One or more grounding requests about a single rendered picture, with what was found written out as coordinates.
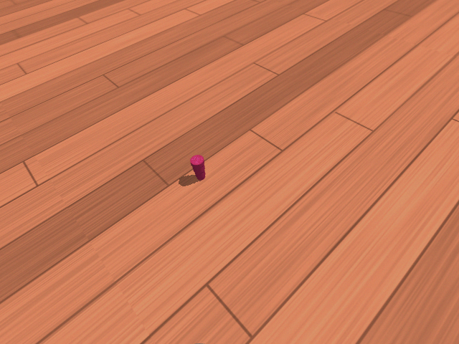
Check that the cup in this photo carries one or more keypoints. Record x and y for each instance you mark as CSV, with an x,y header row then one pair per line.
x,y
197,162

